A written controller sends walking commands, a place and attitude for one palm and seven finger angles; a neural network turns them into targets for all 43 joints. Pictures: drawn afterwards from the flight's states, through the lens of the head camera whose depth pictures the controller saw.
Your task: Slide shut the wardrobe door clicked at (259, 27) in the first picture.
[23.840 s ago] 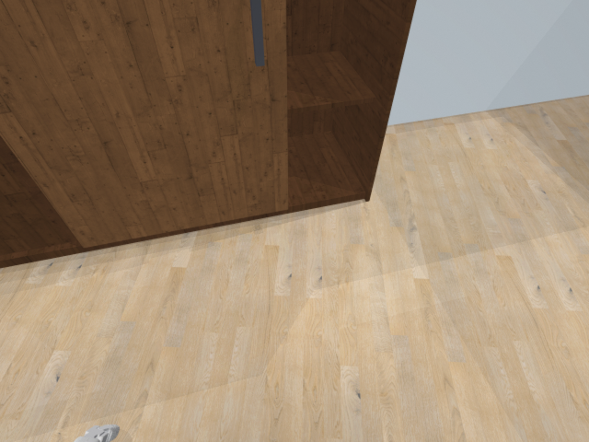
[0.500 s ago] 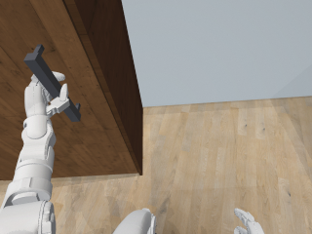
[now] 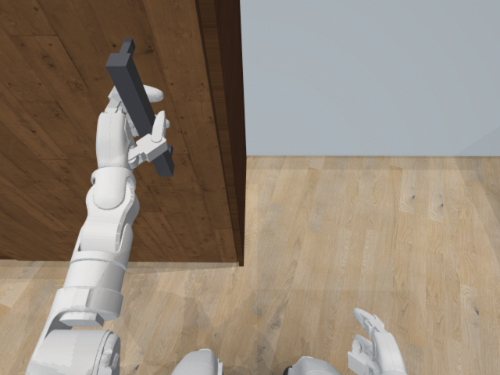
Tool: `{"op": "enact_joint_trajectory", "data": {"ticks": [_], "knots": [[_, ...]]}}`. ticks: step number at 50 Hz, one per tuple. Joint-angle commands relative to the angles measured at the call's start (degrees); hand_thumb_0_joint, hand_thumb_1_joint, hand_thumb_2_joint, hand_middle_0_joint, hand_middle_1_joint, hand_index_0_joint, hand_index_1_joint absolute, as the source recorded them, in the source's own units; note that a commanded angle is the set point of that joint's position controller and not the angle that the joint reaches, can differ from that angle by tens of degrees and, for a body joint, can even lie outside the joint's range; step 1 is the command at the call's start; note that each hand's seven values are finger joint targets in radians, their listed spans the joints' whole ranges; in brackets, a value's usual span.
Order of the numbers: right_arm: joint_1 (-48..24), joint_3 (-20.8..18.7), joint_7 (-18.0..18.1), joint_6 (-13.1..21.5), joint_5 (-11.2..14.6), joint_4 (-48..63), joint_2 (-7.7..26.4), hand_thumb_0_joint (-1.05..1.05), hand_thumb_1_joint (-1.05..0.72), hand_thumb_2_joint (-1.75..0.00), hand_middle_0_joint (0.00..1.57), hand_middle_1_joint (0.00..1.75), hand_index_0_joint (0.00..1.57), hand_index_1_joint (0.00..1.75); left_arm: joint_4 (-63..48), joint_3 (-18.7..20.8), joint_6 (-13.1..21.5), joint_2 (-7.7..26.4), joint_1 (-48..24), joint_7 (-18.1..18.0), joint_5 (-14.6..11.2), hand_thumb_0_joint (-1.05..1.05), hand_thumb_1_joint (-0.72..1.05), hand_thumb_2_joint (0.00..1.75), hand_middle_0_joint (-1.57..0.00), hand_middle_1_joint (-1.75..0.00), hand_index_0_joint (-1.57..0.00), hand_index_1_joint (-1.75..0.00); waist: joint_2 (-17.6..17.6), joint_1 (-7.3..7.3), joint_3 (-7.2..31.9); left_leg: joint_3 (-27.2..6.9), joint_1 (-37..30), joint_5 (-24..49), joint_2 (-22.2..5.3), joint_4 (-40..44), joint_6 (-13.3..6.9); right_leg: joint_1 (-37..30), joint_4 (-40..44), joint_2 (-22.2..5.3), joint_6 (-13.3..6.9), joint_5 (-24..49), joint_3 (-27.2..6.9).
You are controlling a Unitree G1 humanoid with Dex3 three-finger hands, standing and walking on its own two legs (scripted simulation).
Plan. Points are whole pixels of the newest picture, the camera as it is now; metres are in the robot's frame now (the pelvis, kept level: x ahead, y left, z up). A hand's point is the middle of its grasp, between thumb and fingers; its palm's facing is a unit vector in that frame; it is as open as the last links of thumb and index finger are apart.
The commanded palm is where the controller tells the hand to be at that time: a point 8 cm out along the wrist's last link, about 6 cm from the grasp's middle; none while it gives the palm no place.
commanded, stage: stop walking and hold the door there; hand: left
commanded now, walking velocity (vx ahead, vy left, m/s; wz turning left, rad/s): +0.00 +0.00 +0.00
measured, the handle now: (150, 117) +0.46 +0.19 +0.12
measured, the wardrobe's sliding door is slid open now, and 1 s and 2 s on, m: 0.00 0.00 0.00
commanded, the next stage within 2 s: loosen the grip on the handle in 0.34 s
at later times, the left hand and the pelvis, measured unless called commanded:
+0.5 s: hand (155, 133) +0.42 +0.17 +0.12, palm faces +0.10 -0.97 -0.21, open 6.4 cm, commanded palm +0.37 +0.21 +0.13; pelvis +0.00 +0.00 +0.02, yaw -2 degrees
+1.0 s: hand (156, 137) +0.42 +0.17 +0.12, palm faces +0.16 -0.98 -0.13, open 14.0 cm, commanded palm +0.38 +0.21 +0.13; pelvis -0.02 +0.02 +0.00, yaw -3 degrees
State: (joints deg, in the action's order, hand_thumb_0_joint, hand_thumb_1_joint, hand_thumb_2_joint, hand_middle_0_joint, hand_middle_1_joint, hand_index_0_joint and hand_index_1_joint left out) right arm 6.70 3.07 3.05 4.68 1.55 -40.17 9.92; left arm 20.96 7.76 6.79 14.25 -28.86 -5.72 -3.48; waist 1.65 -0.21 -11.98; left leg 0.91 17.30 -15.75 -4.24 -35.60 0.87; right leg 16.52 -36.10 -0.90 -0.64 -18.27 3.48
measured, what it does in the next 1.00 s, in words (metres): stands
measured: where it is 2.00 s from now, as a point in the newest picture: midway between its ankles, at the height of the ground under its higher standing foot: outside the picture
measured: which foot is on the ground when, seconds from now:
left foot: down 0.00-1.00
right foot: down 0.00-1.00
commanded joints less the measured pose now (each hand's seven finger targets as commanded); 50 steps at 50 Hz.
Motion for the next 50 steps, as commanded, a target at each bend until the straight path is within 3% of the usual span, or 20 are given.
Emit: {"op": "enact_joint_trajectory", "data": {"ticks": [1, 3, 8, 9, 12, 21, 22, 23, 24, 25, 26, 27, 28, 30, 33, 36, 41, 43, 45, 50], "knots": [[-1.00, -3.51, 0.99, 2.29, -0.30, 7.64, 9.07, 0.00, -0.90, -0.90, 0.20, 0.30, 0.20, 0.30, -13.64, -4.05, 4.96, 4.20, -21.71, 0.93, 0.33, 0.00, 0.90, 0.90, -0.45, -1.40, -0.45, -1.40, 6.24, -0.55, 31.33, -9.66, -20.60, 33.69, -11.88, 9.27, -6.97, -2.09, 0.37, -0.23, 2.58, 6.81, -2.27], [-1.23, -3.35, 0.90, 2.23, -0.80, 7.41, 9.43, 0.00, -0.90, -0.90, 0.20, 0.30, 0.20, 0.30, -13.85, -3.11, 4.86, 6.34, -23.11, 0.75, 1.33, 0.00, 0.90, 0.90, -0.45, -1.40, -0.45, -1.40, 12.77, -0.45, 25.49, -8.27, -16.64, 32.14, -11.06, 10.62, -7.25, -1.46, 2.18, 0.31, 1.87, 0.44, -1.55], [-0.29, -3.95, 1.51, 2.12, -0.09, 7.94, 9.44, 0.00, -0.90, -0.90, 0.20, 0.30, 0.20, 0.30, -11.36, -1.39, 4.15, 8.73, -19.22, 0.24, 1.12, 0.00, 0.90, 0.90, -0.45, -1.40, -0.45, -1.40, -3.25, -1.02, 30.10, 0.98, -12.94, 23.46, -3.44, 4.56, -1.10, -12.29, 9.93, -3.98, 0.85, 29.35, -4.88], [-0.34, -3.96, 1.65, 1.95, -0.10, 8.11, 9.18, 0.00, -0.90, -0.90, 0.20, 0.30, 0.20, 0.30, -11.44, -2.13, 4.07, 7.88, -19.47, 0.27, 1.05, 0.00, 0.90, 0.90, -0.45, -1.40, -0.45, -1.40, -3.79, -1.13, 30.52, 1.50, -12.51, 21.88, -2.76, 4.87, -0.78, -12.65, 9.89, -4.90, 0.62, 31.88, -5.50], [-0.27, -4.11, 2.17, 1.19, -0.29, 7.92, 9.35, 0.00, -0.90, -0.90, 0.20, 0.30, 0.20, 0.30, -9.19, 1.33, 4.21, 11.18, -17.58, -0.19, 0.87, 0.00, 0.90, 0.90, -0.45, -1.40, -0.45, -1.40, -2.30, -0.82, 30.57, 2.03, -12.37, 20.01, -2.17, 6.40, -0.85, -12.38, 10.73, -5.17, 0.92, 31.11, -5.35], [0.19, -4.49, 2.86, -0.05, -0.23, 8.29, 10.28, 0.00, -0.90, -0.90, 0.20, 0.30, 0.20, 0.30, -4.08, 0.81, 4.73, 10.52, -14.96, -0.26, 0.64, 0.00, 0.90, 0.90, -0.45, -1.40, -0.45, -1.40, -0.96, -0.78, 26.99, 2.42, -12.74, 18.06, -2.47, 9.86, -1.33, -8.92, 13.95, -3.27, 1.71, 21.63, -4.57], [2.95, -9.95, 1.09, 1.34, -1.05, 10.11, 12.82, 0.00, -0.90, -0.90, 0.20, 0.30, 0.20, 0.30, -13.23, 24.85, 6.40, 44.05, -53.51, 0.87, 7.57, 0.00, 0.90, 0.90, -0.45, -1.40, -0.45, -1.40, -13.49, 2.77, 25.03, 5.73, -8.57, 15.61, -2.43, 4.65, -2.88, -10.52, 16.65, -4.35, 2.87, 32.87, -10.39], [2.44, -12.26, 0.41, 3.87, -3.41, 3.18, 13.56, 0.00, -0.90, -0.90, 0.20, 0.30, 0.20, 0.30, 2.82, 24.65, 0.75, 37.30, -57.85, 2.55, 6.38, 0.00, 0.78, 0.84, -0.45, -1.40, -0.45, -1.40, 1.97, -1.52, 42.64, 2.96, -5.03, 27.35, 4.12, 14.43, -1.92, -18.51, 3.18, -1.04, -3.36, 46.04, -3.17], [10.25, -9.27, -0.05, 5.73, -0.44, 5.48, 11.33, 0.00, -0.90, -0.90, 0.20, 0.30, 0.20, 0.30, 14.59, 6.94, -1.64, 12.05, -35.51, 5.00, 5.97, 0.00, 0.66, 0.78, -0.45, -1.40, -0.45, -1.40, -4.31, -2.40, 44.92, 3.19, -12.42, 36.63, 3.24, 10.24, -0.69, -10.42, 3.96, 0.25, -1.10, 39.08, -0.56], [10.58, -8.90, -0.84, 5.64, 0.13, 4.79, 11.68, 0.00, -0.90, -0.90, 0.20, 0.30, 0.20, 0.30, 15.71, 11.22, -1.34, 7.65, -22.73, 5.86, 0.88, 0.00, 0.54, 0.73, -0.45, -1.40, -0.45, -1.40, 0.15, -0.13, 40.57, 2.85, -12.70, 35.58, 2.93, 6.73, -0.43, -6.81, 6.34, 0.57, -0.26, 36.03, -0.88], [8.83, -8.08, -1.21, 5.17, -0.41, 5.33, 13.25, 0.00, -0.90, -0.90, 0.20, 0.30, 0.20, 0.30, 8.15, 15.50, 1.48, 12.60, -22.04, 4.73, -2.63, 0.00, 0.42, 0.67, -0.45, -1.40, -0.45, -1.40, 0.61, 1.28, 37.87, 3.55, -11.92, 26.83, 3.16, 7.11, -0.34, -8.13, 7.71, 0.27, -0.19, 32.67, -1.63], [7.01, -7.59, -1.29, 4.86, -0.42, 5.84, 12.64, 0.00, -0.90, -0.90, 0.20, 0.30, 0.20, 0.30, 9.99, 13.45, 3.07, 11.68, -21.52, 3.77, -2.30, 0.00, 0.30, 0.61, -0.45, -1.40, -0.45, -1.40, -2.04, 0.01, 32.27, 3.43, -7.28, 19.95, 3.67, 7.62, -1.05, -6.54, 8.31, 0.30, 0.09, 28.59, -1.64], [7.30, -7.16, -1.69, 4.60, -0.82, 6.23, 12.82, 0.00, -0.90, -0.90, 0.20, 0.30, 0.20, 0.30, 10.01, 11.41, 4.50, 10.55, -22.56, 2.66, -0.73, 0.00, 0.17, 0.55, -0.45, -1.40, -0.45, -1.40, -4.75, -1.00, 29.29, 2.93, -4.26, 15.08, 3.61, 7.75, -1.46, -4.12, 8.49, 0.35, 0.38, 23.74, -1.06], [8.04, -6.68, -2.22, 4.68, -0.18, 6.56, 11.79, 0.00, -0.90, -0.90, 0.20, 0.30, 0.20, 0.30, 10.99, 2.68, 7.21, 6.39, -28.10, 1.08, 3.41, 0.00, -0.07, 0.43, -0.45, -1.40, -0.45, -1.40, -3.97, -3.19, 24.05, 2.30, -1.90, 3.50, 3.24, 8.31, -2.00, 3.42, 9.64, 0.29, 0.69, 9.13, -1.60], [8.36, -6.35, -1.88, 5.22, 0.08, 6.94, 12.53, 0.00, -0.90, -0.90, 0.20, 0.30, 0.20, 0.30, 12.89, 3.41, 9.75, 11.04, -33.57, -0.34, 5.16, 0.00, -0.43, 0.26, -0.44, -1.38, -0.44, -1.38, -2.31, -3.27, 25.34, 1.75, -0.04, -7.04, 3.72, 8.32, -2.44, 5.83, 10.84, 0.08, 0.27, -2.84, -3.41], [8.51, -5.82, -1.20, 6.36, 0.52, 7.22, 12.41, 0.00, -0.90, -0.90, 0.20, 0.30, 0.20, 0.30, 15.19, 0.78, 10.88, 8.32, -36.68, 0.54, 3.13, 0.00, -0.55, 0.20, -0.40, -1.33, -0.40, -1.33, -4.81, -3.74, 26.10, 1.75, 0.60, -9.49, 3.96, 8.14, -2.49, 6.13, 11.47, 0.22, 0.37, -6.93, -4.16], [9.22, -5.43, -0.79, 7.35, 0.15, 6.37, 12.76, 0.00, -0.90, -0.90, 0.20, 0.30, 0.20, 0.30, 17.68, 4.09, 11.90, 10.86, -36.91, -0.63, 1.74, 0.00, -0.55, 0.20, -0.33, -1.25, -0.33, -1.25, -4.52, -2.63, 26.49, 0.53, 2.86, -11.04, 4.37, 7.67, -2.44, 5.90, 10.47, 0.50, 0.29, -7.75, -4.01], [8.66, -5.39, -0.61, 7.16, -0.26, 6.65, 13.18, 0.00, -0.90, -0.90, 0.20, 0.30, 0.20, 0.30, 14.64, 8.29, 12.33, 17.46, -36.17, -2.09, 3.17, 0.00, -0.55, 0.20, -0.30, -1.22, -0.30, -1.22, -1.65, -1.22, 28.85, 0.12, 2.97, -10.49, 4.30, 8.03, -2.53, 3.96, 9.28, 0.60, 0.13, -6.53, -4.04], [9.11, -5.46, -1.09, 7.50, -0.32, 6.86, 12.30, 0.00, -0.90, -0.90, 0.20, 0.30, 0.20, 0.30, 13.56, 3.41, 12.05, 10.23, -33.97, -2.46, 3.58, 0.00, -0.55, 0.20, -0.28, -1.18, -0.28, -1.18, 0.79, -1.51, 28.22, -0.76, 1.31, -9.04, 3.62, 8.49, -2.23, 5.10, 7.80, 1.03, -0.29, -2.56, -2.81], [10.05, -5.87, -1.04, 7.40, -0.71, 6.50, 12.84, 0.00, -0.90, -0.90, 0.20, 0.30, 0.20, 0.30, 8.81, 3.84, 10.50, 8.56, -30.13, -3.34, 2.09, 0.00, -0.55, 0.20, -0.25, -1.15, -0.25, -1.15, -3.81, -1.87, 29.23, -0.45, -0.11, -0.23, 3.05, 7.25, -2.32, 3.28, 7.27, 1.39, 0.03, 4.29, -2.00]]}}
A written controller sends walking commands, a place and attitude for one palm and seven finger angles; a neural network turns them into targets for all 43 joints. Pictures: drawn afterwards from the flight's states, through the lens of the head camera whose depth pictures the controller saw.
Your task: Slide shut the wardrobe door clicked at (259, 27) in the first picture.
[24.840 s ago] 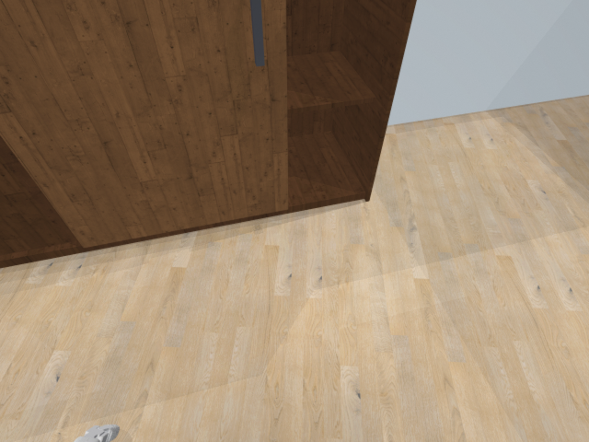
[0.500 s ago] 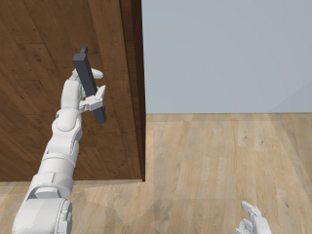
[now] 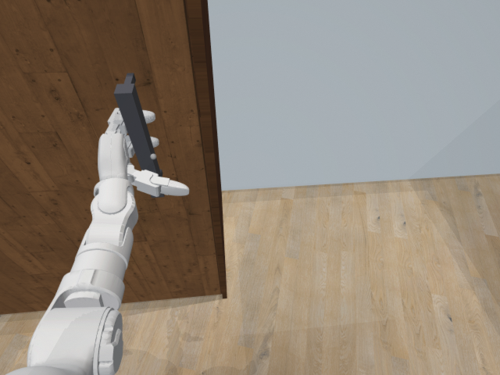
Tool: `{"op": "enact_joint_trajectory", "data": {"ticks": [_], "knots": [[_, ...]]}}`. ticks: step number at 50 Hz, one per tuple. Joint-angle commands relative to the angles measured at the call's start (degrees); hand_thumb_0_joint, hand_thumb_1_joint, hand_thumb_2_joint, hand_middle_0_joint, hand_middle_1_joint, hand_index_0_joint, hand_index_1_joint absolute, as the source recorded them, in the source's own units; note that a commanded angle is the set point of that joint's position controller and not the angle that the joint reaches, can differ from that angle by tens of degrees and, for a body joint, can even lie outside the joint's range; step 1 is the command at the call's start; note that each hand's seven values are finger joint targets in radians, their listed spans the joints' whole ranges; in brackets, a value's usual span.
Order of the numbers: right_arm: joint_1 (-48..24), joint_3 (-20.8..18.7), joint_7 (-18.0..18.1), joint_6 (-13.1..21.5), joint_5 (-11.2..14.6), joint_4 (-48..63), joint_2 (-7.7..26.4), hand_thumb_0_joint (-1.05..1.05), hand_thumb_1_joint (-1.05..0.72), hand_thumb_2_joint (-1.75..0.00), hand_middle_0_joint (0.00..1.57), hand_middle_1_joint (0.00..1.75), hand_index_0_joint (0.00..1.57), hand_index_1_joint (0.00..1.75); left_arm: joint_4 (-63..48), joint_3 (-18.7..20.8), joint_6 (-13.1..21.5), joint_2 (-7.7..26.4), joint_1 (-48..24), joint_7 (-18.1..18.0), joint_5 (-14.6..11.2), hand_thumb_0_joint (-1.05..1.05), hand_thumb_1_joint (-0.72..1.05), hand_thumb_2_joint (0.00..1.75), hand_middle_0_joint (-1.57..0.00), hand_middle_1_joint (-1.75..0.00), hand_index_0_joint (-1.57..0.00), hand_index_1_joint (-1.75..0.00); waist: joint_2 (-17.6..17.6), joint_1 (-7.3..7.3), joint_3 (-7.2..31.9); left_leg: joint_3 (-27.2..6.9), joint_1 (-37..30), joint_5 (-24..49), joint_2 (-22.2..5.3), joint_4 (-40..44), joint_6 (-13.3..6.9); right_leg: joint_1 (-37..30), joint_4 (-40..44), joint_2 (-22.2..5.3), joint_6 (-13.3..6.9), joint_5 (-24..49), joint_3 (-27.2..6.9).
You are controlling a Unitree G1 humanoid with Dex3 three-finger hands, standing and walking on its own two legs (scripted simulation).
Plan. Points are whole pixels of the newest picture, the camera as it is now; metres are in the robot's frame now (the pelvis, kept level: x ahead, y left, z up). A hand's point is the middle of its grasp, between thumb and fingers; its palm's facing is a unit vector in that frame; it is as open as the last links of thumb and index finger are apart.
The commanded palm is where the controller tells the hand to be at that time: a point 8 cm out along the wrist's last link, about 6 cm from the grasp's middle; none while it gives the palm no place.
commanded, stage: loosen the grip on the handle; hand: left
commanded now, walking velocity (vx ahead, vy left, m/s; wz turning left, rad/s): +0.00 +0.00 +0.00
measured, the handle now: (145, 141) +0.47 +0.19 +0.11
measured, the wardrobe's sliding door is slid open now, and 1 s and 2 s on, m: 0.00 0.00 0.00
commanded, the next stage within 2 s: slip the hand off the handle in 0.02 s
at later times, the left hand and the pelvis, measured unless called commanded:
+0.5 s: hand (122, 161) +0.42 +0.22 +0.12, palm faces +0.27 -0.95 -0.13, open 14.5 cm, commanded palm +0.39 +0.26 +0.12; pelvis +0.03 +0.00 +0.00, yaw +1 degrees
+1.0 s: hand (100, 189) +0.37 +0.24 +0.11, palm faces +0.26 -0.96 -0.12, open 14.7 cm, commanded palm +0.33 +0.28 +0.12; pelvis +0.04 +0.00 +0.00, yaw +1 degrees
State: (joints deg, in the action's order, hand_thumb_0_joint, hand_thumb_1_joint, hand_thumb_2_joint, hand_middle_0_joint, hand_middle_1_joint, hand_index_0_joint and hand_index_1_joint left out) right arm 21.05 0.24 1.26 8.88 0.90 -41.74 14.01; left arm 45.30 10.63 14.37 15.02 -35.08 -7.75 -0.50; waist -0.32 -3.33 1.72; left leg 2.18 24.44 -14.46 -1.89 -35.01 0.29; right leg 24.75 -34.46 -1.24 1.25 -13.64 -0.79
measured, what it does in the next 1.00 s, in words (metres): stands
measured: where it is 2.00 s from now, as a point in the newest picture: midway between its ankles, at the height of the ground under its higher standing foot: outside the picture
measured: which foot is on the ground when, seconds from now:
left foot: down 0.00-1.00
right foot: down 0.00-1.00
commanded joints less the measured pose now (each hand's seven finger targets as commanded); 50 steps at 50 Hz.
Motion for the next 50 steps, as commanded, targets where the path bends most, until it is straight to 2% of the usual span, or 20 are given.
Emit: {"op": "enact_joint_trajectory", "data": {"ticks": [1, 5, 6, 8, 10, 11, 14, 18, 20, 25, 27, 29, 31, 34, 38, 40, 43, 45, 48, 50], "knots": [[-4.24, -3.16, 0.83, 3.06, -0.11, 7.86, 8.92, 0.00, -0.90, -0.90, 0.20, 0.30, 0.20, 0.30, -16.25, 2.06, 2.48, 9.25, -23.72, -1.49, -0.67, 0.00, -0.55, 0.20, -0.25, -1.15, -0.25, -1.15, -0.43, 1.43, 16.02, -1.81, -7.61, -0.52, 0.70, 6.51, -1.69, -4.84, 5.44, 1.73, -1.87, 0.53, 2.27], [-4.20, -3.10, 0.87, 2.42, -0.39, 7.55, 8.37, 0.00, -0.90, -0.90, 0.20, 0.30, 0.20, 0.30, -18.95, 1.65, 0.72, 7.98, -20.73, -2.11, -0.14, 0.00, -0.55, 0.20, -0.25, -1.15, -0.25, -1.15, -0.40, 1.82, 16.56, -1.81, -9.06, 4.06, 0.61, 5.88, -1.48, -5.51, 4.66, 1.83, -1.93, 4.42, 2.71], [-4.03, -2.82, 1.01, 2.10, -0.39, 7.01, 8.23, 0.00, -0.90, -0.90, 0.20, 0.30, 0.20, 0.30, -15.10, -0.07, 0.02, 5.86, -20.93, -2.03, -0.12, 0.00, -0.55, 0.20, -0.25, -1.15, -0.25, -1.15, -1.06, 0.47, 13.66, -1.80, -7.64, 2.76, 0.75, 5.64, -1.43, -3.50, 4.98, 1.82, -1.74, 3.57, 2.83], [-4.05, -2.96, 1.24, 1.56, -0.57, 7.40, 8.56, 0.00, -0.90, -0.90, 0.20, 0.30, 0.20, 0.30, -17.77, 3.54, 0.35, 10.31, -20.85, -2.16, 0.24, 0.00, -0.55, 0.20, -0.25, -1.15, -0.25, -1.15, -1.71, 1.88, 15.63, -1.84, -7.60, 3.65, 0.93, 5.44, -1.47, -5.34, 4.57, 1.77, -1.90, 4.00, 2.66], [-4.91, -2.84, 1.31, 1.10, -0.61, 8.30, 7.71, 0.00, -0.90, -0.90, 0.20, 0.30, 0.20, 0.30, -20.09, 3.29, 0.22, 9.58, -18.41, -1.68, 0.27, 0.00, -0.55, 0.20, -0.25, -1.15, -0.25, -1.15, 1.25, 2.94, 18.48, -1.29, -9.05, 6.51, 1.20, 4.94, -1.27, -6.87, 3.79, 1.53, -2.05, 6.74, 2.52], [-5.15, -2.67, 1.44, 0.80, -0.47, 8.53, 7.65, 0.00, -0.90, -0.90, 0.20, 0.30, 0.20, 0.30, -19.00, 3.93, -0.18, 9.83, -16.36, -1.34, -0.13, 0.00, -0.55, 0.20, -0.25, -1.15, -0.25, -1.15, -0.71, 3.25, 17.53, -1.32, -8.17, 6.65, 1.17, 4.92, -1.29, -7.28, 3.90, 1.55, -2.07, 7.09, 2.69], [-6.40, -2.10, 2.16, -0.10, -0.22, 9.22, 7.77, 0.00, -0.90, -0.90, 0.20, 0.30, 0.20, 0.30, -19.62, 4.47, -0.59, 11.78, -17.77, -0.33, -0.54, 0.00, -0.55, 0.20, -0.25, -1.15, -0.25, -1.15, -0.73, 2.77, 15.29, -1.20, -6.69, 4.83, 1.34, 5.12, -1.50, -6.99, 4.55, 1.37, -1.87, 5.83, 2.34], [-6.44, -2.25, 2.79, -0.74, -0.22, 9.50, 7.68, 0.00, -0.90, -0.90, 0.20, 0.30, 0.20, 0.30, -21.18, 6.74, 0.01, 14.48, -17.34, 1.46, -1.29, 0.00, -0.55, 0.20, -0.25, -1.15, -0.25, -1.15, -0.26, 3.01, 17.51, -1.22, -7.93, 7.24, 1.59, 3.89, -1.60, -8.28, 4.01, 1.56, -2.03, 8.33, 2.09], [-6.70, -2.05, 2.66, -0.66, -0.04, 9.56, 7.33, 0.00, -0.90, -0.90, 0.20, 0.30, 0.20, 0.30, -21.95, 4.15, 0.35, 11.27, -17.66, 2.80, -2.08, 0.00, -0.55, 0.20, -0.25, -1.15, -0.25, -1.15, 0.75, 2.43, 17.08, -1.33, -8.68, 7.93, 1.56, 3.73, -1.44, -7.39, 3.74, 1.59, -2.01, 9.20, 2.36], [-5.96, -2.38, 2.76, -0.60, 0.10, 9.25, 8.03, 0.00, -0.90, -0.90, 0.20, 0.30, 0.20, 0.30, -22.02, 5.50, 1.05, 13.84, -16.43, 6.07, -2.87, 0.00, -0.55, 0.20, -0.25, -1.15, -0.25, -1.15, 1.49, 2.28, 18.02, -1.68, -8.85, 8.89, 1.73, 2.67, -1.52, -7.05, 3.17, 1.74, -2.09, 10.16, 2.32], [-5.79, -2.50, 2.64, -0.49, 0.26, 9.50, 8.08, 0.00, -0.90, -0.90, 0.20, 0.30, 0.20, 0.30, -22.73, 4.42, 1.08, 12.21, -14.84, 7.71, -3.75, 0.00, -0.55, 0.20, -0.25, -1.15, -0.25, -1.15, 2.08, 2.13, 18.79, -1.63, -9.73, 10.62, 1.77, 2.14, -1.56, -6.83, 2.84, 1.85, -2.09, 11.76, 2.48], [-5.44, -2.62, 2.65, -0.44, 0.41, 9.18, 8.39, 0.00, -0.90, -0.90, 0.20, 0.30, 0.20, 0.30, -23.49, 6.17, 1.23, 14.70, -15.36, 8.78, -4.37, 0.00, -0.55, 0.20, -0.25, -1.15, -0.25, -1.15, 3.20, 2.17, 18.37, -1.99, -9.68, 11.54, 1.68, 1.90, -1.35, -6.56, 2.52, 1.94, -2.14, 12.14, 2.60], [-5.08, -2.56, 2.74, -0.40, 0.52, 8.90, 8.55, 0.00, -0.90, -0.90, 0.20, 0.30, 0.20, 0.30, -21.81, 6.02, 0.67, 14.20, -14.11, 9.78, -4.98, 0.00, -0.55, 0.20, -0.25, -1.15, -0.25, -1.15, 0.78, 1.87, 17.07, -2.12, -8.60, 10.56, 1.71, 1.77, -1.49, -6.08, 2.67, 2.01, -2.02, 11.73, 2.72], [-4.87, -2.69, 2.92, -0.51, 0.53, 9.18, 8.93, 0.00, -0.90, -0.90, 0.20, 0.30, 0.20, 0.30, -23.19, 8.90, 0.90, 17.87, -14.18, 10.82, -5.16, 0.00, -0.55, 0.20, -0.25, -1.15, -0.25, -1.15, 2.10, 2.54, 18.47, -2.04, -8.02, 10.92, 1.98, 1.61, -1.59, -7.06, 2.24, 1.88, -2.03, 12.20, 2.45], [-4.77, -3.16, 2.23, 0.14, 0.49, 10.70, 8.40, 0.00, -0.90, -0.90, 0.20, 0.30, 0.20, 0.30, -28.47, 7.61, 1.37, 14.22, -5.17, 12.16, -6.50, 0.00, -0.55, 0.20, -0.25, -1.15, -0.25, -1.15, 3.14, 4.20, 21.96, -2.06, -10.63, 16.68, 1.70, 0.78, -1.41, -8.91, 0.93, 2.41, -2.26, 15.56, 2.99], [-5.57, -3.07, 1.76, 0.57, 0.57, 11.31, 8.23, 0.00, -0.90, -0.90, 0.20, 0.30, 0.20, 0.30, -31.49, 6.93, 0.75, 12.57, -0.21, 12.30, -7.26, 0.00, -0.55, 0.20, -0.25, -1.15, -0.25, -1.15, 2.85, 4.77, 20.05, -2.03, -9.97, 17.30, 1.48, 0.96, -1.27, -8.94, 0.80, 2.35, -2.12, 16.15, 3.26], [-6.51, -3.03, 1.87, 0.58, 0.67, 11.83, 8.68, 0.00, -0.90, -0.90, 0.20, 0.30, 0.20, 0.30, -33.02, 10.33, -1.11, 15.21, 5.32, 11.58, -7.72, 0.00, -0.55, 0.20, -0.25, -1.15, -0.25, -1.15, 0.10, 5.38, 16.31, -1.72, -7.11, 14.24, 1.56, 1.76, -1.48, -9.02, 1.35, 2.32, -1.87, 14.60, 3.33], [-7.96, -2.77, 1.89, 0.78, 0.73, 12.61, 8.15, 0.00, -0.90, -0.90, 0.20, 0.30, 0.20, 0.30, -37.33, 9.51, -1.97, 13.86, 7.21, 11.12, -7.69, 0.00, -0.55, 0.20, -0.25, -1.15, -0.25, -1.15, 0.98, 5.48, 16.14, -1.36, -7.27, 13.35, 1.73, 2.11, -1.48, -9.28, 1.43, 2.17, -1.82, 14.00, 3.26], [-8.96, -2.57, 2.41, 1.20, 0.48, 12.84, 8.03, 0.00, -0.90, -0.90, 0.20, 0.30, 0.20, 0.30, -41.56, 11.31, -1.98, 15.67, 8.80, 10.35, -7.73, 0.00, -0.55, 0.20, -0.25, -1.15, -0.25, -1.15, 1.13, 5.51, 15.20, -1.31, -7.16, 11.14, 1.69, 2.35, -1.59, -9.19, 1.99, 2.23, -1.76, 11.82, 3.01], [-10.09, -2.26, 2.70, 1.80, 0.48, 12.76, 7.41, 0.00, -0.90, -0.90, 0.20, 0.30, 0.20, 0.30, -44.44, 9.10, -1.46, 13.62, 7.87, 10.41, -7.63, 0.00, -0.55, 0.20, -0.25, -1.15, -0.25, -1.15, 3.32, 4.78, 14.34, -1.52, -8.09, 9.44, 1.70, 2.48, -1.49, -7.76, 2.22, 2.30, -1.81, 9.75, 3.04]]}}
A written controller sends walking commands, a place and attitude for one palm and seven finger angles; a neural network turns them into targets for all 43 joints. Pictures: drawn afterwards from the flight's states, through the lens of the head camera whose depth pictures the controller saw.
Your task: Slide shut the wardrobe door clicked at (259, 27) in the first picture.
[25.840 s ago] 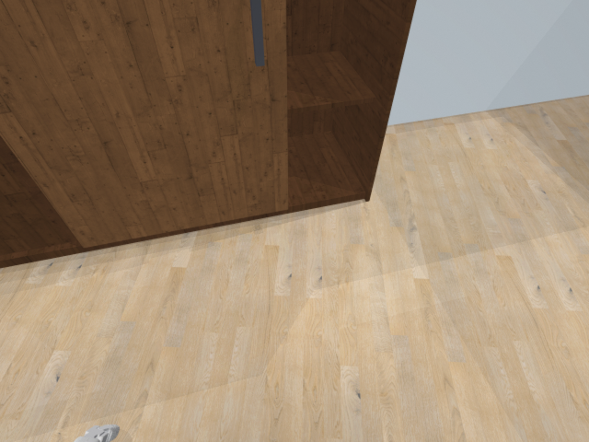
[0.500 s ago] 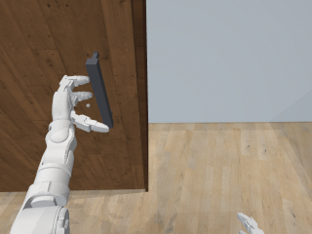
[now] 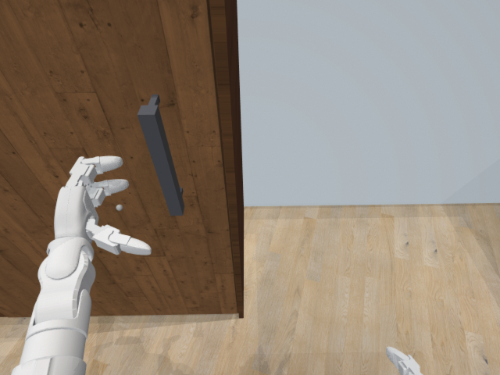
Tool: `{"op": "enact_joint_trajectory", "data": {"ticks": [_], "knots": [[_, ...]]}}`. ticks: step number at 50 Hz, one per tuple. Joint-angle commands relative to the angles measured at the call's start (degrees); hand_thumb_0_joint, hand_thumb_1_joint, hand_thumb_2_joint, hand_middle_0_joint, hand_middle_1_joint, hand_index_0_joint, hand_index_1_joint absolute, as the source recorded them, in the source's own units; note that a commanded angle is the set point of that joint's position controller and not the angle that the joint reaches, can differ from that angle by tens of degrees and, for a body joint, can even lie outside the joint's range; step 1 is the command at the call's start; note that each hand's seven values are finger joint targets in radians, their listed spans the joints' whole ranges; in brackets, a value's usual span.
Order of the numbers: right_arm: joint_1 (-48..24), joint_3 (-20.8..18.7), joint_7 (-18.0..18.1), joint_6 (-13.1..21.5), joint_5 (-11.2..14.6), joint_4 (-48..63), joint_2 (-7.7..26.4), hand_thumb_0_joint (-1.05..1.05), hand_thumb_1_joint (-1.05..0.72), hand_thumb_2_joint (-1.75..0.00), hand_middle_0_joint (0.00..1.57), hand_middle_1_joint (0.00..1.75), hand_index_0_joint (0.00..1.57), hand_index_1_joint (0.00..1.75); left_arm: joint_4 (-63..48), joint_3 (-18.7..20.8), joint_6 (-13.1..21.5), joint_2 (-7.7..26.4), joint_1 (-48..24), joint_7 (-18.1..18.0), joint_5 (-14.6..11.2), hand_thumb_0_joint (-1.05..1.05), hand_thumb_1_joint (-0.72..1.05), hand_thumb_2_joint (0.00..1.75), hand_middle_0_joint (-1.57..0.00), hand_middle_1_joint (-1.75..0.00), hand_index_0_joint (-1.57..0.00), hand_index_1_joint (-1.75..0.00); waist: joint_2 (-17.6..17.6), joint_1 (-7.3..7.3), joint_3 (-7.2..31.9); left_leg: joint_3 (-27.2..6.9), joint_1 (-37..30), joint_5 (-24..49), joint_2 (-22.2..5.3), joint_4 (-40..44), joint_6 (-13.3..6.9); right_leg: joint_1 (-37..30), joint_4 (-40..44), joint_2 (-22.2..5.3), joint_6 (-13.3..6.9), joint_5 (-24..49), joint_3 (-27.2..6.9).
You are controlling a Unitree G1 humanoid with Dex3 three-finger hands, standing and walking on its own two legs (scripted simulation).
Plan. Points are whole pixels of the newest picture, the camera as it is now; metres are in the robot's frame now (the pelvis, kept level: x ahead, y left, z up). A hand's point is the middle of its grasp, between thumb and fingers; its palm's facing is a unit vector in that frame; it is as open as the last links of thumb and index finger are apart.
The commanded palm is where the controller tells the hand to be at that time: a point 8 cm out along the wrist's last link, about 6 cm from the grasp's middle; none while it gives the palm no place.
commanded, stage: slip the hand off the handle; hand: left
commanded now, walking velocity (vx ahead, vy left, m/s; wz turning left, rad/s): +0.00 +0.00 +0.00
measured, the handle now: (167, 160) +0.44 +0.18 +0.12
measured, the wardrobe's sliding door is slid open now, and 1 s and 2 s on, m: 0.00 0.00 0.00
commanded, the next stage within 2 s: draw the hand back to the body in 0.40 s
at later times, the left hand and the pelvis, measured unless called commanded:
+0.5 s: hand (99, 253) +0.25 +0.23 +0.11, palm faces +0.26 -0.96 -0.14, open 14.7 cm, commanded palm +0.22 +0.27 +0.13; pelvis -0.01 -0.01 +0.00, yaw +2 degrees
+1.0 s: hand (78, 264) +0.22 +0.23 +0.14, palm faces +0.15 -0.99 -0.04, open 14.7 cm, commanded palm +0.18 +0.28 +0.15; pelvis -0.01 +0.00 +0.00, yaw +2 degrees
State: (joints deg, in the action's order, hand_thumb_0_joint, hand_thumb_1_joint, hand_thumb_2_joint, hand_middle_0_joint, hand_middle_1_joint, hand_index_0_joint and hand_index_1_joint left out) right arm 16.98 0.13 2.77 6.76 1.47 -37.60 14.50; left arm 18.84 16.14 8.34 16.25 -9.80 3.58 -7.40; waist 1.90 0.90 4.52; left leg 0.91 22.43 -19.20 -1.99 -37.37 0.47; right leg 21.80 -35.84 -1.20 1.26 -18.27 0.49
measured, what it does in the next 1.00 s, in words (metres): stands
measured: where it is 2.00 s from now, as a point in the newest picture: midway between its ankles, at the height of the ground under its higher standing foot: outside the picture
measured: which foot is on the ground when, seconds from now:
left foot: down 0.00-1.00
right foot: down 0.00-1.00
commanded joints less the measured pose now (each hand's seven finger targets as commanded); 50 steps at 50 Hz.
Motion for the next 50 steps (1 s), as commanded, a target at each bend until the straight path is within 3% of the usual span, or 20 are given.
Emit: {"op": "enact_joint_trajectory", "data": {"ticks": [1, 3, 6, 8, 12, 13, 16, 18, 22, 26, 27, 29, 30, 34, 36, 38, 40, 43, 46, 50], "knots": [[-6.19, -2.13, 1.31, 4.26, -0.09, 8.53, 6.93, 0.00, -0.90, -0.90, 0.20, 0.30, 0.20, 0.30, -18.74, 3.18, 4.75, 11.95, -16.51, -0.84, -0.85, 0.00, -0.55, 0.20, -0.25, -1.15, -0.25, -1.15, 1.08, 0.39, 11.61, -0.46, -6.44, 13.79, 1.81, 4.82, -1.61, -4.48, 3.60, 2.32, -1.82, 13.72, 1.91], [-6.35, -2.03, 1.66, 4.98, -0.28, 8.52, 6.87, 0.00, -0.90, -0.90, 0.20, 0.30, 0.20, 0.30, -21.05, 1.73, 4.92, 10.97, -15.60, -0.40, -0.92, 0.00, -0.55, 0.20, -0.25, -1.15, -0.25, -1.15, 1.30, -0.09, 12.58, -0.55, -7.57, 13.88, 1.84, 4.37, -1.72, -4.40, 3.53, 2.35, -1.75, 13.69, 1.89], [-7.33, -1.59, 1.81, 5.73, -0.02, 8.66, 6.66, 0.00, -0.90, -0.90, 0.20, 0.30, 0.20, 0.30, -20.57, 0.62, 3.64, 9.23, -9.99, 0.68, -1.76, 0.00, -0.55, 0.20, -0.25, -1.15, -0.25, -1.15, 1.22, 0.96, 10.43, -0.85, -6.65, 12.31, 1.94, 5.08, -1.47, -4.42, 3.82, 2.14, -1.81, 12.49, 2.23], [-7.46, -1.35, 2.11, 5.85, 0.11, 8.66, 6.83, 0.00, -0.90, -0.90, 0.20, 0.30, 0.20, 0.30, -19.89, 0.67, 2.30, 9.27, -7.85, 1.12, -2.04, 0.00, -0.55, 0.20, -0.25, -1.15, -0.25, -1.15, -1.02, 0.90, 8.70, -1.07, -5.98, 10.91, 1.98, 5.39, -1.62, -4.23, 4.42, 2.13, -1.64, 11.11, 2.38], [-9.03, -0.87, 2.64, 6.51, 0.18, 8.98, 6.46, 0.00, -0.90, -0.90, 0.20, 0.30, 0.20, 0.30, -22.26, 1.25, 1.04, 9.65, -8.01, 1.08, -2.57, 0.00, -0.55, 0.20, -0.25, -1.15, -0.25, -1.15, -1.72, 1.12, 7.51, -1.10, -5.64, 8.31, 2.21, 5.81, -1.69, -4.06, 5.46, 1.83, -1.49, 8.56, 2.13], [-8.98, -0.97, 2.71, 6.62, 0.06, 9.06, 6.54, 0.00, -0.90, -0.90, 0.20, 0.30, 0.20, 0.30, -23.57, 2.80, 1.25, 11.12, -6.75, 0.89, -2.63, 0.00, -0.55, 0.20, -0.25, -1.15, -0.25, -1.15, -1.55, 1.51, 8.32, -1.03, -5.87, 8.68, 2.21, 5.76, -1.72, -4.86, 5.54, 1.87, -1.49, 8.54, 2.01], [-9.58, -0.58, 2.50, 7.34, -0.14, 9.49, 5.96, 0.00, -0.90, -0.90, 0.20, 0.30, 0.20, 0.30, -26.81, 1.54, 1.79, 9.77, -4.00, 1.00, -2.49, 0.00, -0.55, 0.20, -0.25, -1.15, -0.25, -1.15, 1.15, 1.95, 8.54, -1.08, -6.64, 10.13, 2.29, 5.61, -1.55, -5.28, 4.89, 1.73, -1.73, 10.14, 2.13], [-9.33, -0.53, 2.42, 7.47, -0.26, 9.43, 6.13, 0.00, -0.90, -0.90, 0.20, 0.30, 0.20, 0.30, -27.04, 2.32, 1.78, 10.42, -0.29, 1.19, -2.67, 0.00, -0.55, 0.20, -0.25, -1.15, -0.25, -1.15, -0.42, 2.05, 7.89, -1.04, -6.10, 9.95, 2.24, 5.54, -1.65, -5.60, 5.17, 1.85, -1.56, 10.00, 2.14], [-10.52, -0.17, 2.90, 8.18, -0.12, 9.36, 6.00, 0.00, -0.90, -0.90, 0.20, 0.30, 0.20, 0.30, -29.80, 1.35, 1.75, 10.00, -2.65, 1.56, -3.22, 0.00, -0.55, 0.20, -0.25, -1.15, -0.25, -1.15, 1.15, 1.19, 5.67, -1.13, -5.62, 6.42, 2.42, 5.88, -1.63, -3.75, 6.12, 1.58, -1.41, 6.13, 1.83], [-10.32, 0.04, 3.59, 9.11, -0.16, 8.39, 6.11, 0.00, -0.90, -0.90, 0.20, 0.30, 0.20, 0.30, -28.01, 0.75, 1.56, 9.69, -5.17, 1.30, -3.31, 0.00, -0.55, 0.20, -0.25, -1.15, -0.25, -1.15, 0.18, 0.55, 4.64, -1.63, -5.24, 4.26, 2.46, 5.85, -1.63, -2.64, 6.68, 1.48, -1.32, 3.41, 1.68], [-10.87, 0.95, 4.61, 10.15, 0.59, 7.99, 7.55, 0.00, -0.90, -0.90, 0.20, 0.30, 0.20, 0.30, -24.51, 0.33, -0.25, 8.16, -7.63, 8.29, -10.67, 0.00, -0.55, 0.20, -0.25, -1.15, -0.25, -1.15, -1.04, -0.80, 7.33, -1.51, -7.44, 3.64, 2.78, 6.10, -1.94, -5.98, 7.59, 1.41, -1.82, 4.81, 1.12], [-11.40, 1.02, 6.36, 11.24, 1.01, 8.51, 7.47, 0.00, -0.90, -0.90, 0.20, 0.30, 0.20, 0.30, -25.08, 5.78, -2.01, 15.29, -9.42, 14.37, -12.67, 0.00, -0.55, 0.20, -0.25, -1.15, -0.25, -1.15, 1.44, 1.41, 10.18, -1.40, -8.03, 5.65, 2.80, 6.24, -2.17, -9.17, 7.52, 0.80, -1.80, 7.73, 0.22], [-11.22, 1.23, 6.45, 11.58, 0.87, 8.85, 7.03, 0.00, -0.90, -0.90, 0.20, 0.30, 0.20, 0.30, -25.02, 6.66, -2.75, 15.81, -7.80, 15.25, -12.42, 0.00, -0.55, 0.20, -0.25, -1.15, -0.25, -1.15, 1.64, 2.22, 10.00, -1.54, -8.21, 7.58, 2.79, 6.51, -2.12, -9.72, 7.10, 0.80, -1.79, 9.88, 0.58], [-10.77, 1.19, 4.66, 12.60, 0.95, 10.23, 6.34, 0.00, -0.90, -0.90, 0.20, 0.30, 0.20, 0.30, -24.47, 7.60, -4.61, 12.91, 0.96, 14.17, -12.77, 0.00, -0.55, 0.20, -0.25, -1.15, -0.25, -1.15, 0.47, 4.05, 6.65, -1.65, -6.97, 11.11, 2.61, 7.17, -1.65, -9.86, 6.31, 1.24, -1.80, 13.31, 2.01], [-10.45, 0.80, 3.79, 13.03, 1.09, 10.74, 6.46, 0.00, -0.90, -0.90, 0.20, 0.30, 0.20, 0.30, -27.30, 7.34, -5.08, 11.72, 3.20, 13.47, -13.01, 0.00, -0.55, 0.20, -0.25, -1.15, -0.25, -1.15, 0.06, 4.18, 7.39, -1.42, -7.71, 12.63, 2.47, 7.17, -1.53, -10.04, 5.86, 1.44, -1.70, 15.04, 2.42], [-10.15, 0.76, 3.21, 13.23, 1.14, 10.96, 6.74, 0.00, -0.90, -0.90, 0.20, 0.30, 0.20, 0.30, -28.17, 6.78, -6.19, 11.08, 6.18, 13.23, -12.81, 0.00, -0.55, 0.20, -0.25, -1.15, -0.25, -1.15, -1.39, 3.90, 5.94, -1.31, -7.32, 12.76, 2.26, 7.05, -1.63, -9.69, 5.89, 1.67, -1.60, 15.12, 2.62], [-10.47, 0.62, 3.04, 13.42, 1.34, 11.34, 6.75, 0.00, -0.90, -0.90, 0.20, 0.30, 0.20, 0.30, -32.69, 5.65, -7.03, 10.63, 5.12, 12.91, -12.33, 0.00, -0.55, 0.20, -0.25, -1.15, -0.25, -1.15, 0.73, 3.32, 5.29, -1.22, -7.99, 11.56, 2.22, 7.25, -1.70, -8.44, 6.18, 1.54, -1.51, 13.66, 2.62], [-10.34, 0.63, 3.42, 13.46, 1.19, 11.00, 7.08, 0.00, -0.90, -0.90, 0.20, 0.30, 0.20, 0.30, -35.18, 7.10, -8.17, 12.32, 5.94, 11.90, -11.96, 0.00, -0.55, 0.20, -0.25, -1.15, -0.25, -1.15, -0.65, 2.98, 4.38, -1.62, -7.95, 9.39, 2.14, 7.37, -1.85, -7.72, 6.98, 1.89, -1.43, 10.28, 2.67], [-11.00, 0.83, 3.87, 13.95, 1.25, 10.92, 6.65, 0.00, -0.90, -0.90, 0.20, 0.30, 0.20, 0.30, -39.28, 6.44, -8.07, 11.98, 4.11, 11.12, -11.40, 0.00, -0.55, 0.20, -0.25, -1.15, -0.25, -1.15, 2.54, 2.77, 4.63, -2.01, -9.20, 8.32, 2.17, 7.86, -1.72, -7.25, 7.25, 1.72, -1.57, 8.51, 2.78], [-11.28, 1.12, 4.45, 14.40, 1.21, 10.00, 6.57, 0.00, -0.90, -0.90, 0.20, 0.30, 0.20, 0.30, -39.43, 7.22, -8.44, 12.56, 5.74, 11.14, -11.56, 0.00, -0.41, 0.27, -0.25, -1.07, -0.25, -1.07, 2.13, 2.98, 4.36, -2.33, -9.89, 8.04, 2.07, 8.37, -1.77, -7.87, 7.81, 1.73, -1.62, 8.04, 2.92]]}}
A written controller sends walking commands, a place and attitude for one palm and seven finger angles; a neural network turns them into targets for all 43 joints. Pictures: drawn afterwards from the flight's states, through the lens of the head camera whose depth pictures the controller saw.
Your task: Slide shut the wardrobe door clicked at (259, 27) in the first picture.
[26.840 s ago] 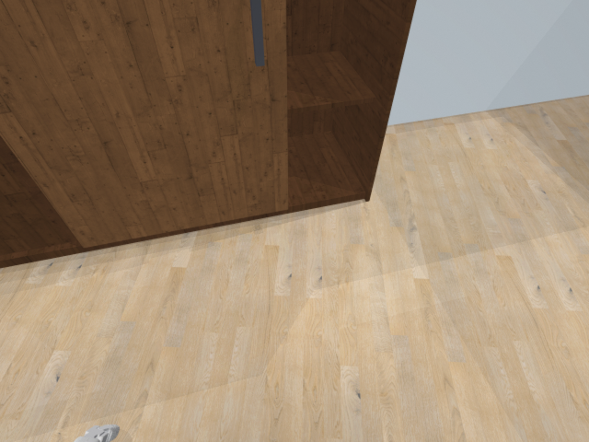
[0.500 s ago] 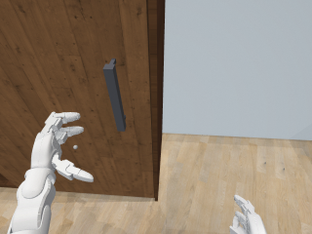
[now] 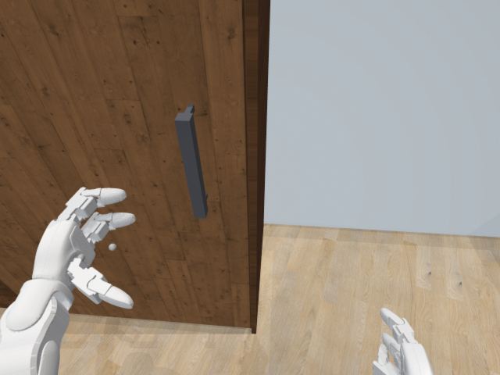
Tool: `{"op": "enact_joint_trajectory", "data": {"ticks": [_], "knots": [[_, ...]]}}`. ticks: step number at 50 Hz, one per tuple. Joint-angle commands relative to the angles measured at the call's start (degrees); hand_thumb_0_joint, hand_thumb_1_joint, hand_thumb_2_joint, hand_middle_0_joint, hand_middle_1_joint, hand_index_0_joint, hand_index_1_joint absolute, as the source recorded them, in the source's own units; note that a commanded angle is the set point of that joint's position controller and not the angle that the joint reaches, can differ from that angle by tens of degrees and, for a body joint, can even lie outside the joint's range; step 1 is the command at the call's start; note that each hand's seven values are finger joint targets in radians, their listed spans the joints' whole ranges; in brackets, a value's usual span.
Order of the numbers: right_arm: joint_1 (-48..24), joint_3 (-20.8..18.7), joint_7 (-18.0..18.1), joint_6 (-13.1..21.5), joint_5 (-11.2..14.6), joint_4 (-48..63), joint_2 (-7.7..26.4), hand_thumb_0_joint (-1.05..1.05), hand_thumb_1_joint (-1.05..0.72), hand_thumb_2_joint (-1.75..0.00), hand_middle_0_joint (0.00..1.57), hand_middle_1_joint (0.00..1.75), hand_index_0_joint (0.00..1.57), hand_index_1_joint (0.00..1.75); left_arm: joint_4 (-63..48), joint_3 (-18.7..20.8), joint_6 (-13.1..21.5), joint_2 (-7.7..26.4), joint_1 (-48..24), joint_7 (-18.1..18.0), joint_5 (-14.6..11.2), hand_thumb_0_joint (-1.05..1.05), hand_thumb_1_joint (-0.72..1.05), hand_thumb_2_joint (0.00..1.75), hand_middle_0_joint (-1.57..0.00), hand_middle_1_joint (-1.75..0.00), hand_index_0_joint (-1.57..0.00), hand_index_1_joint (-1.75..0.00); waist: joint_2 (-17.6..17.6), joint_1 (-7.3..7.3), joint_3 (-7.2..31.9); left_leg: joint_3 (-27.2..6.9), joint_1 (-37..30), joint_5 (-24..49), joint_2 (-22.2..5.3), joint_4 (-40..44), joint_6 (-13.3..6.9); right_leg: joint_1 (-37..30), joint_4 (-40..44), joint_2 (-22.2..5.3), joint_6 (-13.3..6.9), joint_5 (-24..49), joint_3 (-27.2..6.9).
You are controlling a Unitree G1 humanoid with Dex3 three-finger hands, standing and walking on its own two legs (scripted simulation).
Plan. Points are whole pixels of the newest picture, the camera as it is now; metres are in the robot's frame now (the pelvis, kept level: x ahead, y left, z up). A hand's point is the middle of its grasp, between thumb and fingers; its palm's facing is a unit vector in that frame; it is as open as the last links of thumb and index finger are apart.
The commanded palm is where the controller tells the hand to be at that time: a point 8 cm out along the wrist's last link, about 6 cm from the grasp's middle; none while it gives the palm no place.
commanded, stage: draw the hand back to the body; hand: left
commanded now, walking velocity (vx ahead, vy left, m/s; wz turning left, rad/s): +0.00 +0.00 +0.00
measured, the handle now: (196, 165) +0.45 +0.17 +0.11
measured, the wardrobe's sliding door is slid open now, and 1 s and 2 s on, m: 0.00 0.00 0.00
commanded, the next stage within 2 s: step back with the hand held close in 1.10 s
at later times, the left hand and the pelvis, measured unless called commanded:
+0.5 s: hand (77, 241) +0.22 +0.26 +0.16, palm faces +0.41 -0.84 -0.35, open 11.0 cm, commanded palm +0.17 +0.30 +0.18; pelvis +0.02 +0.01 +0.01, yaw -1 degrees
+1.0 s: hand (59, 248) +0.20 +0.27 +0.17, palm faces +0.45 -0.82 -0.36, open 7.5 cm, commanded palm +0.15 +0.30 +0.19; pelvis +0.01 +0.00 +0.02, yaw -1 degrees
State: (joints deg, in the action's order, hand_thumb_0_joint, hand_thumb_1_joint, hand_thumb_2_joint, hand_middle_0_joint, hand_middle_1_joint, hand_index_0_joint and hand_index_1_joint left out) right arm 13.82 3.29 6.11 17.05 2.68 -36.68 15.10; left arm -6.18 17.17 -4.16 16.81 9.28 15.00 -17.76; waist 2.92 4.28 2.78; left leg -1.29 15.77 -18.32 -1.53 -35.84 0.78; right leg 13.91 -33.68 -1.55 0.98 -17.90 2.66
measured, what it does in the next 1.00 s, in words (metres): stands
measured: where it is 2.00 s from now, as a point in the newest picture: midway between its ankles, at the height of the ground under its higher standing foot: outside the picture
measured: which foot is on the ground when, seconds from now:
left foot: down 0.00-1.00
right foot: down 0.00-1.00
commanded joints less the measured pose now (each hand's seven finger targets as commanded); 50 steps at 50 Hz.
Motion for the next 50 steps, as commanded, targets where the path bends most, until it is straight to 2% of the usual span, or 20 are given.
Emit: {"op": "enact_joint_trajectory", "data": {"ticks": [1, 2, 3, 4, 5, 7, 8, 11, 18, 19, 22, 23, 28, 32, 36, 40, 46, 47, 49, 50], "knots": [[-8.39, -1.83, 1.19, 4.19, 0.06, 8.87, 5.92, 0.00, -0.90, -0.90, 0.20, 0.30, 0.20, 0.30, -14.14, 5.83, 3.74, 11.66, -13.33, 0.10, -1.42, 0.00, -0.37, 0.29, -0.24, -1.04, -0.24, -1.04, 1.81, -0.54, 5.29, -0.05, -3.03, 6.80, 1.74, 6.88, -2.05, 0.19, 5.98, 1.95, -1.28, 7.59, 0.63], [-9.21, -2.74, 0.82, 3.44, -2.17, 8.33, 5.34, 0.00, -0.90, -0.90, 0.20, 0.30, 0.20, 0.30, -21.03, 7.86, 7.48, 18.67, -15.66, -8.90, 6.66, 0.00, -0.33, 0.31, -0.24, -1.02, -0.24, -1.02, -0.30, 0.63, 2.19, 0.68, -2.20, 7.05, 2.15, 8.25, -2.19, -0.69, 9.83, 1.34, -1.14, 6.71, -1.35], [-8.83, -2.59, 0.61, 3.14, -2.57, 7.63, 5.11, 0.00, -0.90, -0.90, 0.20, 0.30, 0.20, 0.30, -17.51, 6.46, 8.05, 15.38, -10.81, -12.54, 7.66, 0.00, -0.30, 0.32, -0.24, -1.00, -0.24, -1.00, -1.72, -0.18, -0.71, 0.94, -1.87, 4.76, 1.86, 8.64, -1.92, 0.51, 10.96, 1.24, -1.23, 3.44, -0.94], [-9.05, -2.48, 0.30, 2.24, -2.66, 7.30, 4.84, 0.00, -0.90, -0.90, 0.20, 0.30, 0.20, 0.30, -16.21, 3.41, 8.57, 11.67, -7.56, -14.43, 8.94, 0.00, -0.26, 0.34, -0.24, -0.98, -0.24, -0.98, -1.85, -0.60, -1.25, 0.96, -2.71, 4.38, 1.51, 9.34, -2.02, 0.20, 11.01, 0.97, -1.15, 3.21, -0.61], [-8.97, -2.60, 0.02, 1.40, -2.64, 7.48, 4.68, 0.00, -0.90, -0.90, 0.20, 0.30, 0.20, 0.30, -16.31, 2.35, 9.08, 10.49, -4.48, -15.77, 9.77, 0.00, -0.22, 0.36, -0.24, -0.96, -0.24, -0.96, -1.24, -0.45, -0.31, 1.11, -3.62, 5.03, 1.28, 9.80, -2.12, -1.09, 10.69, 0.81, -1.15, 4.08, -0.59], [-9.11, -2.74, -0.35, 0.13, -2.73, 7.56, 4.55, 0.00, -0.90, -0.90, 0.20, 0.30, 0.20, 0.30, -18.28, 1.23, 10.24, 9.93, -3.54, -17.56, 11.19, 0.00, -0.15, 0.39, -0.24, -0.92, -0.24, -0.92, 0.67, -0.58, 1.49, 1.49, -5.67, 6.04, 1.13, 10.93, -2.03, -2.80, 10.61, 0.72, -1.13, 5.57, -0.56], [-9.02, -2.99, -0.35, -0.35, -2.93, 7.40, 4.73, 0.00, -0.90, -0.90, 0.20, 0.30, 0.20, 0.30, -18.35, 1.64, 10.60, 10.57, -2.45, -18.27, 11.60, 0.00, -0.12, 0.41, -0.24, -0.89, -0.24, -0.89, -0.92, -0.48, 1.97, 1.77, -6.19, 6.95, 1.09, 11.23, -2.15, -3.80, 11.19, 0.83, -1.05, 6.50, -0.68], [-9.53, -3.14, -0.48, -1.55, -3.18, 7.51, 4.55, 0.00, -0.90, -0.90, 0.20, 0.30, 0.20, 0.30, -20.57, 3.05, 11.56, 11.86, -1.37, -19.65, 12.80, 0.00, -0.01, 0.46, -0.23, -0.83, -0.23, -0.83, -0.02, -0.17, 3.00, 2.01, -7.48, 9.46, 0.99, 12.43, -2.12, -6.18, 11.39, 0.76, -1.18, 9.07, -0.62], [-10.15, -3.46, -0.57, -2.82, -3.68, 7.07, 4.27, 0.00, -0.90, -0.90, 0.20, 0.30, 0.20, 0.30, -23.67, 4.93, 12.32, 13.17, 1.81, -20.88, 14.04, 0.00, 0.25, 0.58, -0.22, -0.68, -0.22, -0.68, 0.89, 0.33, 1.98, 1.79, -9.49, 14.24, 0.87, 14.18, -1.72, -8.74, 12.38, 1.12, -1.39, 13.11, -0.07], [-10.29, -3.52, -0.61, -3.05, -3.55, 7.12, 4.10, 0.00, -0.90, -0.90, 0.20, 0.30, 0.20, 0.30, -23.68, 4.65, 12.33, 12.30, 2.80, -20.84, 14.00, 0.00, 0.28, 0.60, -0.22, -0.66, -0.22, -0.66, 1.19, 0.27, 1.60, 1.95, -9.75, 14.62, 0.77, 14.33, -1.67, -8.63, 12.37, 1.09, -1.31, 13.19, -0.08], [-10.13, -3.80, -0.90, -3.64, -3.64, 7.31, 4.12, 0.00, -0.90, -0.90, 0.20, 0.30, 0.20, 0.30, -24.24, 5.68, 12.40, 12.58, 4.89, -20.82, 13.93, 0.00, 0.39, 0.65, -0.22, -0.60, -0.22, -0.60, -0.46, 0.50, 1.81, 2.05, -10.02, 16.61, 0.72, 14.38, -1.70, -9.48, 12.32, 1.16, -1.28, 15.13, 0.03], [-10.35, -3.85, -0.91, -3.81, -3.65, 7.25, 4.20, 0.00, -0.90, -0.90, 0.20, 0.30, 0.20, 0.30, -23.17, 6.09, 12.21, 12.86, 5.98, -20.73, 13.88, 0.00, 0.43, 0.67, -0.22, -0.58, -0.22, -0.58, -0.91, 0.62, 0.30, 2.16, -9.59, 16.13, 0.70, 14.60, -1.64, -9.18, 12.89, 1.26, -1.23, 14.83, 0.07], [-10.24, -4.11, -1.21, -4.70, -3.64, 7.59, 4.07, 0.00, -0.90, -0.90, 0.20, 0.30, 0.20, 0.30, -25.17, 7.34, 12.16, 13.28, 7.57, -20.64, 13.85, 0.00, 0.61, 0.76, -0.21, -0.47, -0.21, -0.47, 1.19, 0.84, 1.00, 2.52, -10.31, 17.51, 0.69, 14.62, -1.46, -10.04, 13.04, 1.32, -1.31, 15.96, -0.13], [-10.34, -4.31, -1.20, -4.99, -3.64, 8.00, 3.94, 0.00, -0.90, -0.90, 0.20, 0.30, 0.20, 0.30, -26.77, 8.38, 12.14, 13.79, 8.15, -20.77, 13.81, 0.00, 0.75, 0.83, -0.21, -0.38, -0.21, -0.38, 0.44, 0.85, 1.23, 2.71, -10.87, 18.32, 0.65, 14.47, -1.59, -9.98, 13.09, 1.33, -1.18, 16.77, -0.12], [-10.51, -4.23, -1.07, -5.19, -3.55, 7.88, 3.71, 0.00, -0.90, -0.90, 0.20, 0.30, 0.20, 0.30, -27.29, 9.03, 12.14, 13.87, 8.49, -20.85, 13.70, 0.00, 0.90, 0.90, -0.20, -0.30, -0.20, -0.30, 1.28, 0.78, -0.50, 2.60, -10.59, 16.72, 0.58, 14.93, -1.42, -9.40, 13.73, 1.46, -1.25, 15.12, -0.13], [-10.39, -4.28, -0.97, -5.22, -3.65, 7.70, 3.85, 0.00, -0.90, -0.90, 0.20, 0.30, 0.20, 0.30, -26.71, 7.97, 12.01, 12.87, 8.33, -20.78, 13.82, 0.00, 0.90, 0.90, -0.20, -0.30, -0.20, -0.30, 0.36, 0.51, -0.91, 2.61, -10.79, 16.37, 0.57, 15.10, -1.55, -9.20, 14.05, 1.51, -1.21, 14.78, -0.12], [-10.61, -4.27, -0.84, -5.18, -3.86, 7.51, 3.78, 0.00, -0.90, -0.90, 0.20, 0.30, 0.20, 0.30, -27.68, 8.19, 12.07, 13.40, 7.27, -20.92, 13.94, 0.00, 0.90, 0.90, -0.20, -0.30, -0.20, -0.30, 1.01, 0.60, 0.21, 2.76, -11.46, 15.82, 0.95, 15.07, -1.67, -9.68, 14.58, 1.40, -1.18, 14.44, -0.26], [-10.61, -4.22, -0.82, -5.15, -3.91, 7.50, 3.69, 0.00, -0.90, -0.90, 0.20, 0.30, 0.20, 0.30, -27.13, 8.57, 12.06, 13.65, 7.64, -21.00, 13.92, 0.00, 0.90, 0.90, -0.20, -0.30, -0.20, -0.30, 0.08, 0.74, -0.29, 2.61, -11.02, 15.64, 0.95, 15.17, -1.67, -9.70, 14.62, 1.47, -1.17, 14.24, -0.15], [-10.91, -4.19, -0.73, -5.14, -3.78, 7.46, 3.54, 0.00, -0.90, -0.90, 0.20, 0.30, 0.20, 0.30, -27.21, 8.23, 12.03, 13.36, 7.43, -20.95, 13.99, 0.00, 0.90, 0.90, -0.20, -0.30, -0.20, -0.30, 2.22, 0.71, -1.19, 2.81, -11.01, 14.89, 0.94, 15.41, -1.55, -9.33, 15.06, 1.50, -1.25, 13.27, -0.41], [-10.83, -4.15, -0.69, -5.07, -3.90, 7.49, 3.54, 0.00, -0.90, -0.90, 0.20, 0.30, 0.20, 0.30, -26.88, 8.75, 12.09, 13.85, 7.62, -21.02, 13.85, 0.00, 0.90, 0.90, -0.20, -0.30, -0.20, -0.30, 0.46, 0.78, -1.29, 2.69, -10.92, 14.41, 0.99, 15.51, -1.64, -9.29, 15.26, 1.48, -1.18, 13.02, -0.25]]}}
